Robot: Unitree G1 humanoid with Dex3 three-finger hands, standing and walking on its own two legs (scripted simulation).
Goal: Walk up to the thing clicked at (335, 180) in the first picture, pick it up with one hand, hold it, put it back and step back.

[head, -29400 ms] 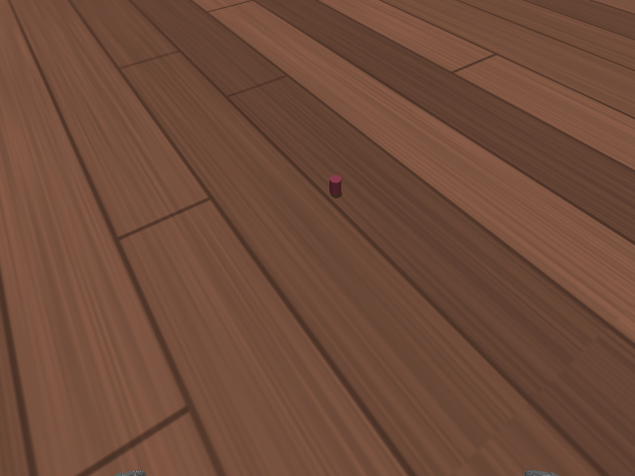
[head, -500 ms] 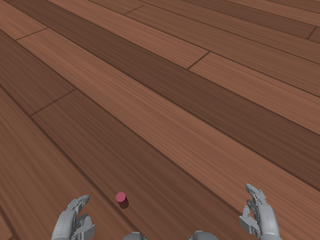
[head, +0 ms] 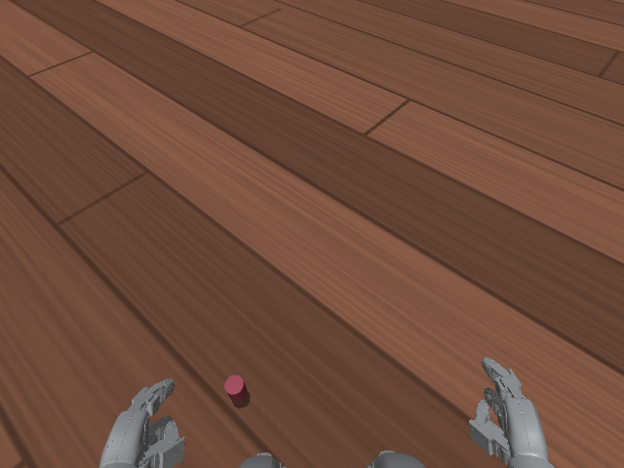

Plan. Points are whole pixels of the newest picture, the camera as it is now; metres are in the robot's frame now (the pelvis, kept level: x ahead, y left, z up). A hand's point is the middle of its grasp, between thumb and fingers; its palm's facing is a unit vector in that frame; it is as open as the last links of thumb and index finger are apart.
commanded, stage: home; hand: left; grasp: from above
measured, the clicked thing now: (236, 388) +0.41 +0.23 -0.68
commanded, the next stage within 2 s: stand in 0.10 s
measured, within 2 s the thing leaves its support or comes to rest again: neither
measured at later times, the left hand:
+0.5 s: hand out of the picture +0.10 +0.24 -0.11, palm faces +0.01 -0.94 -0.33, open 7.4 cm
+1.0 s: hand out of the picture +0.04 +0.24 -0.10, palm faces +0.02 -0.95 -0.32, open 7.4 cm
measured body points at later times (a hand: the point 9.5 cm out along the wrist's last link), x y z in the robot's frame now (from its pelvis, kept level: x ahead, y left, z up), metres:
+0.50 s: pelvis -0.01 +0.01 +0.04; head +0.02 +0.02 +0.48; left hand +0.10 +0.29 -0.09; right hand +0.10 -0.27 -0.08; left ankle -0.01 +0.12 -0.68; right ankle -0.01 -0.14 -0.68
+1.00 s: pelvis -0.01 +0.01 +0.07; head -0.02 +0.01 +0.51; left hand +0.04 +0.29 -0.08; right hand +0.05 -0.27 -0.08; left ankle -0.01 +0.12 -0.68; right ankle -0.01 -0.14 -0.68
